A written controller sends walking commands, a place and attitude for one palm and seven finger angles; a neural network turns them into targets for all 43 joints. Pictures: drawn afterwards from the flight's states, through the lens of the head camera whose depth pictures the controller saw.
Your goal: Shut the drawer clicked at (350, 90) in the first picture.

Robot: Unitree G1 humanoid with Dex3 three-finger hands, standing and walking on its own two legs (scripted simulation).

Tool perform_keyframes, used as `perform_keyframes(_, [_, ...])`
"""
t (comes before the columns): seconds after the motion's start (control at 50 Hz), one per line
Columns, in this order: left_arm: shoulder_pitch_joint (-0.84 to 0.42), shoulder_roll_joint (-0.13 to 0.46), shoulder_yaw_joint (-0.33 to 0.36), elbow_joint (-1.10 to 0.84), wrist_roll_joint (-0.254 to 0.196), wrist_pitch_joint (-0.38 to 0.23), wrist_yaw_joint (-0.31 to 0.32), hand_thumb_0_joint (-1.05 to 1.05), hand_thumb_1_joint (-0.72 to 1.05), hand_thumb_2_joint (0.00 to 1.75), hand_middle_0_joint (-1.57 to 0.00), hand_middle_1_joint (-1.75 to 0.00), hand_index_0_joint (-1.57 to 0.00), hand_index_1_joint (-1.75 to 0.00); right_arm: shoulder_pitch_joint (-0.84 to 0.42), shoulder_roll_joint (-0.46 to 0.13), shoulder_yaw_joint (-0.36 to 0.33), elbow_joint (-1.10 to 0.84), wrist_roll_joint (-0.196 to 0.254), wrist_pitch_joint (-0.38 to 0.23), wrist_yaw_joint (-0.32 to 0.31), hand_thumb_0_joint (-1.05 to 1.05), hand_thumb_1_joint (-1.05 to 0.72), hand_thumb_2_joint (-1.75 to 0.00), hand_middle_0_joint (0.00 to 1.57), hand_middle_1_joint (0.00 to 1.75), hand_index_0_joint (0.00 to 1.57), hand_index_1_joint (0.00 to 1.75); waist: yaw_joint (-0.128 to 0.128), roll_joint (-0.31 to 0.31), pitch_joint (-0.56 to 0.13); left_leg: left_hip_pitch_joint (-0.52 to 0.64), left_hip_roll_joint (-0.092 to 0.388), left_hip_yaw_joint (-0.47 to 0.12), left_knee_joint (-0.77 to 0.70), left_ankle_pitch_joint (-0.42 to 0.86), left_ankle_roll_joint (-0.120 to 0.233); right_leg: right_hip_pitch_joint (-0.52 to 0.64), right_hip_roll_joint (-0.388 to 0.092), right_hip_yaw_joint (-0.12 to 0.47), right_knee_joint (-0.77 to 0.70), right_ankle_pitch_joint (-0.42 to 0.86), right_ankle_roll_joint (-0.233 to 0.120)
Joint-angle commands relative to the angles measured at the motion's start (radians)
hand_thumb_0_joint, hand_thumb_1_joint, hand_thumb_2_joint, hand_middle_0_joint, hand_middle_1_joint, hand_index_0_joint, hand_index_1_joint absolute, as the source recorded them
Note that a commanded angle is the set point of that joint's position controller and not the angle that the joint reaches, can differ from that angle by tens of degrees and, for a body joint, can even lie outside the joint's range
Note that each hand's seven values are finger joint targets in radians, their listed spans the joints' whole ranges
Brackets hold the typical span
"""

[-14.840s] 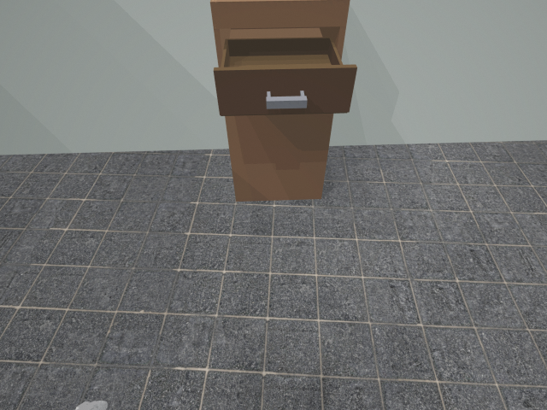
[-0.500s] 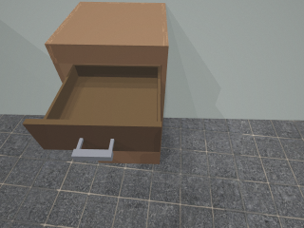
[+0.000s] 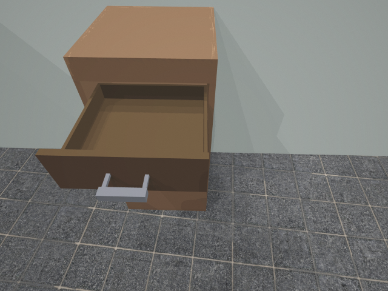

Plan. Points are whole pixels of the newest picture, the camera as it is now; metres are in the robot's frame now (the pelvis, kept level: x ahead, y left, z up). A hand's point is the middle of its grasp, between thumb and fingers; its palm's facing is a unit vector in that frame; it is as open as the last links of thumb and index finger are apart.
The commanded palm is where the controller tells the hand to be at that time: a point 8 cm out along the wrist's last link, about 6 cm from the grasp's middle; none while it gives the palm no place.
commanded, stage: raise the hand and make a fist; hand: left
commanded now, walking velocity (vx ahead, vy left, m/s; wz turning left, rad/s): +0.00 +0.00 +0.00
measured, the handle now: (124, 186) +0.35 +0.19 +0.00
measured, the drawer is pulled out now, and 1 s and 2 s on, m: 0.30 0.30 0.30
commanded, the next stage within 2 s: bring the fist close to the handle in 1.80 s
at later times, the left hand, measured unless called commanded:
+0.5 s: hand (116, 287) +0.14 +0.15 +0.00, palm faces +0.11 -0.99 -0.05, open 5.0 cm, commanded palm +0.12 +0.20 +0.00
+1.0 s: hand (121, 259) +0.17 +0.14 +0.04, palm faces +0.03 -1.00 -0.05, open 3.1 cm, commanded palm +0.13 +0.19 +0.06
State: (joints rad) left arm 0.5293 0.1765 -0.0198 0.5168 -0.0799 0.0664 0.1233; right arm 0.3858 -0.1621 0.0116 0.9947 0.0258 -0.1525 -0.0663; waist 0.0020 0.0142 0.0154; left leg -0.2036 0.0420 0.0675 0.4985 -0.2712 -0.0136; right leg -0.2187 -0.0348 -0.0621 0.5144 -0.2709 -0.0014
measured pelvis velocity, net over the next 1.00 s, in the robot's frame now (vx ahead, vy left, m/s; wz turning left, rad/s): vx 0.00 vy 0.00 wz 0.03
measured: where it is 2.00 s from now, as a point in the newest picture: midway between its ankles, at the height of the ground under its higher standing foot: outside the picture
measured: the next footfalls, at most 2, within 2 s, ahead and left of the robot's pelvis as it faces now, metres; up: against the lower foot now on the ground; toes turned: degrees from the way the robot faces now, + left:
none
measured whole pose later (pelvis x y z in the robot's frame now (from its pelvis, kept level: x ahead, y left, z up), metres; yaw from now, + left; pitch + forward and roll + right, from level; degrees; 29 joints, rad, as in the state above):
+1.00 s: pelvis +0.00 +0.00 -0.05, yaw +2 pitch +8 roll -1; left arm 0.67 0.17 -0.02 -0.39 -0.15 -0.30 -0.09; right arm 0.27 -0.25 -0.03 0.50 0.03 -0.22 -0.04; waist 0.00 0.03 -0.10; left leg -0.62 0.05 0.01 0.96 -0.48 -0.01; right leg -0.60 -0.05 -0.09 0.93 -0.47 0.00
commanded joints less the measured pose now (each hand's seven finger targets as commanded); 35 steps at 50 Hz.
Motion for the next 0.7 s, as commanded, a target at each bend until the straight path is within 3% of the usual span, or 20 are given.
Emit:
perform_keyframes(0.0, [-0.192, -0.107, -0.154, -0.671, -0.074, -0.186, 0.001, 0.0, 0.9, 0.9, -0.32, -0.43, -0.32, -0.43, -0.178, -0.21, -0.045, -0.298, 0.03, -0.235, -0.025, 0.0, -0.9, -0.9, 0.2, 0.3, 0.2, 0.3, -0.078, -0.082, 0.01, -0.103, -0.022, -0.079, -0.014, -0.069, 0.042, -0.195, 0.013, -0.041, -0.028, -0.104, 0.001])
perform_keyframes(0.02, [-0.166, -0.119, -0.159, -0.664, -0.067, -0.231, -0.011, 0.0, 0.9, 0.9, -0.34, -0.45, -0.34, -0.45, -0.177, -0.209, -0.05, -0.337, 0.012, -0.251, -0.023, 0.0, -0.9, -0.9, 0.2, 0.3, 0.2, 0.3, -0.08, -0.167, 0.019, -0.155, -0.04, -0.082, 0.035, -0.097, 0.043, -0.259, 0.016, -0.046, -0.007, -0.177, 0.005])
perform_keyframes(0.04, [-0.154, -0.105, -0.124, -0.626, -0.055, -0.28, -0.023, 0.0, 0.9, 0.9, -0.36, -0.47, -0.36, -0.47, -0.189, -0.207, -0.061, -0.375, 0.003, -0.258, -0.014, 0.0, -0.9, -0.9, 0.2, 0.3, 0.2, 0.3, -0.07, -0.187, 0.015, -0.191, -0.054, -0.073, 0.087, -0.106, 0.036, -0.303, 0.011, -0.037, 0.014, -0.228, 0.002])
perform_keyframes(0.06, [-0.078, -0.088, -0.079, -0.575, -0.053, -0.339, -0.055, 0.0, 0.9, 0.9, -0.38, -0.5, -0.38, -0.5, -0.186, -0.204, -0.075, -0.398, -0.01, -0.258, -0.001, 0.0, -0.9, -0.9, 0.2, 0.3, 0.2, 0.3, -0.034, -0.246, -0.013, -0.249, -0.058, -0.064, 0.124, -0.118, 0.022, -0.338, 0.017, -0.037, 0.048, -0.282, -0.001])
perform_keyframes(0.1, [0.093, -0.113, -0.042, -0.476, -0.087, -0.477, -0.157, 0.0, 0.9, 0.9, -0.42, -0.54, -0.42, -0.54, -0.228, -0.192, -0.088, -0.458, -0.021, -0.249, 0.034, 0.0, -0.9, -0.9, 0.2, 0.3, 0.2, 0.3, 0.028, -0.283, -0.021, -0.381, -0.056, -0.053, 0.2, -0.136, 0.003, -0.382, 0.017, -0.029, 0.14, -0.308, -0.009])
perform_keyframes(0.12, [0.13, -0.082, 0.011, -0.471, -0.1, -0.557, -0.212, 0.0, 0.9, 0.9, -0.44, -0.56, -0.44, -0.56, -0.242, -0.195, -0.096, -0.48, -0.026, -0.231, 0.054, 0.0, -0.9, -0.9, 0.2, 0.3, 0.2, 0.3, 0.047, -0.259, -0.056, -0.425, -0.058, -0.047, 0.241, -0.12, -0.005, -0.38, 0.02, -0.027, 0.193, -0.27, -0.017])
perform_keyframes(0.16, [0.234, 0.007, 0.135, -0.46, -0.084, -0.666, -0.28, 0.0, 0.9, 0.9, -0.48, -0.6, -0.48, -0.6, -0.275, -0.193, -0.117, -0.546, -0.025, -0.179, 0.092, 0.0, -0.9, -0.9, 0.2, 0.3, 0.2, 0.3, 0.087, -0.108, -0.111, -0.454, -0.07, -0.017, 0.308, -0.062, -0.007, -0.35, 0.016, -0.021, 0.291, -0.134, -0.039])
perform_keyframes(0.2, [0.223, 0.012, 0.106, -0.574, -0.058, -0.624, -0.283, 0.0, 0.9, 0.9, -0.52, -0.65, -0.52, -0.65, -0.314, -0.183, -0.111, -0.637, -0.016, -0.13, 0.097, 0.0, -0.9, -0.9, 0.2, 0.3, 0.2, 0.3, 0.104, -0.026, -0.175, -0.479, -0.077, 0.004, 0.327, -0.045, 0.012, -0.328, 0.013, -0.011, 0.35, -0.043, -0.042])
perform_keyframes(0.24, [0.142, 0.023, 0.082, -0.703, -0.043, -0.562, -0.251, 0.0, 0.9, 0.9, -0.56, -0.69, -0.56, -0.69, -0.307, -0.176, -0.1, -0.684, -0.004, -0.079, 0.088, 0.0, -0.9, -0.9, 0.2, 0.3, 0.2, 0.3, 0.085, 0.015, -0.176, -0.491, -0.07, -0.003, 0.327, -0.085, 0.017, -0.354, 0.018, 0.0, 0.354, -0.076, -0.041])
perform_keyframes(0.26, [0.073, 0.01, 0.045, -0.809, -0.045, -0.549, -0.234, 0.0, 0.9, 0.9, -0.58, -0.71, -0.58, -0.71, -0.309, -0.174, -0.095, -0.717, -0.003, -0.07, 0.081, 0.0, -0.9, -0.9, 0.2, 0.3, 0.2, 0.3, 0.062, 0.042, -0.199, -0.486, -0.065, -0.008, 0.343, -0.095, 0.024, -0.375, 0.02, 0.011, 0.359, -0.084, -0.039])
perform_keyframes(0.32, [-0.025, 0.017, 0.044, -0.989, -0.058, -0.589, -0.19, 0.0, 0.9, 0.9, -0.64, -0.78, -0.64, -0.78, -0.236, -0.156, -0.084, -0.725, -0.014, -0.064, 0.06, 0.0, -0.9, -0.9, 0.2, 0.3, 0.2, 0.3, 0.009, 0.062, -0.263, -0.45, -0.047, -0.041, 0.404, -0.062, 0.037, -0.425, 0.03, 0.022, 0.369, -0.063, -0.029])
perform_keyframes(0.34, [-0.095, 0.04, 0.049, -1.058, -0.061, -0.615, -0.186, 0.0, 0.9, 0.9, -0.66, -0.8, -0.66, -0.8, -0.205, -0.165, -0.081, -0.714, -0.02, -0.065, 0.054, 0.0, -0.9, -0.9, 0.2, 0.3, 0.2, 0.3, -0.026, 0.02, -0.278, -0.45, -0.039, -0.056, 0.431, -0.062, 0.042, -0.453, 0.038, 0.023, 0.375, -0.069, -0.024])
perform_keyframes(0.4, [-0.153, 0.018, -0.014, -1.052, -0.077, -0.657, -0.234, 0.0, 0.9, 0.9, -0.72, -0.86, -0.72, -0.86, -0.203, -0.171, -0.061, -0.685, -0.017, -0.097, 0.044, 0.0, -0.9, -0.9, 0.2, 0.3, 0.2, 0.3, -0.068, 0.063, -0.251, -0.47, -0.031, -0.081, 0.473, -0.099, 0.043, -0.521, 0.036, 0.033, 0.366, -0.129, -0.02])
perform_keyframes(0.44, [-0.138, 0.021, -0.035, -0.997, -0.079, -0.625, -0.281, 0.0, 0.9, 0.9, -0.76, -0.91, -0.76, -0.91, -0.211, -0.182, -0.052, -0.673, -0.011, -0.115, 0.037, 0.0, -0.9, -0.9, 0.2, 0.3, 0.2, 0.3, -0.075, 0.05, -0.233, -0.479, -0.028, -0.088, 0.473, -0.129, 0.045, -0.525, 0.036, 0.043, 0.345, -0.176, -0.019])
perform_keyframes(0.48, [-0.089, 0.027, -0.033, -0.95, -0.092, -0.548, -0.319, 0.0, 0.9, 0.9, -0.8, -0.95, -0.8, -0.95, -0.206, -0.185, -0.049, -0.677, -0.001, -0.121, 0.029, 0.0, -0.9, -0.9, 0.2, 0.3, 0.2, 0.3, -0.06, 0.017, -0.251, -0.483, -0.032, -0.092, 0.447, -0.145, 0.041, -0.478, 0.031, 0.046, 0.315, -0.204, -0.015])
perform_keyframes(0.54, [0.02, 0.098, 0.082, -0.868, -0.1, -0.406, -0.32, 0.0, 0.9, 0.9, -0.86, -1.01, -0.86, -1.01, -0.24, -0.176, -0.052, -0.679, 0.011, -0.102, 0.013, 0.0, -0.9, -0.9, 0.2, 0.3, 0.2, 0.3, -0.006, -0.076, -0.276, -0.494, -0.039, -0.081, 0.414, -0.11, 0.04, -0.366, 0.018, 0.069, 0.26, -0.222, -0.006])
perform_keyframes(0.58, [0.03, 0.093, 0.109, -0.936, -0.117, -0.357, -0.297, 0.0, 0.9, 0.9, -0.9, -1.06, -0.9, -1.06, -0.249, -0.16, -0.05, -0.693, 0.014, -0.091, 0.008, 0.0, -0.9, -0.9, 0.2, 0.3, 0.2, 0.3, 0.018, -0.061, -0.298, -0.465, -0.043, -0.073, 0.385, -0.069, 0.038, -0.314, 0.008, 0.059, 0.257, -0.172, -0.003])
perform_keyframes(0.62, [0.038, 0.079, 0.131, -0.986, -0.133, -0.346, -0.256, 0.0, 0.9, 0.9, -0.94, -1.1, -0.94, -1.1, -0.25, -0.144, -0.046, -0.689, 0.01, -0.091, 0.006, 0.0, -0.9, -0.9, 0.2, 0.3, 0.2, 0.3, 0.031, -0.055, -0.291, -0.445, -0.042, -0.073, 0.358, -0.033, 0.035, -0.283, 0.008, 0.041, 0.26, -0.117, -0.004])
perform_keyframes(0.64, [0.072, 0.103, 0.169, -0.966, -0.127, -0.35, -0.232, 0.0, 0.9, 0.9, -0.96, -1.12, -0.96, -1.12, -0.263, -0.14, -0.049, -0.674, 0.007, -0.088, 0.004, 0.0, -0.9, -0.9, 0.2, 0.3, 0.2, 0.3, 0.041, -0.102, -0.274, -0.452, -0.036, -0.076, 0.351, -0.018, 0.036, -0.268, 0.011, 0.032, 0.26, -0.098, -0.003])
perform_keyframes(0.68, [0.097, 0.054, 0.123, -1.024, -0.124, -0.389, -0.216, 0.0, 0.9, 0.9, -1.0, -1.17, -1.0, -1.17, -0.24, -0.137, -0.053, -0.671, 0.006, -0.1, 0.011, 0.0, -0.9, -0.9, 0.2, 0.3, 0.2, 0.3, 0.033, -0.061, -0.269, -0.413, -0.036, -0.067, 0.336, 0.018, 0.035, -0.276, 0.016, 0.011, 0.274, -0.028, -0.004])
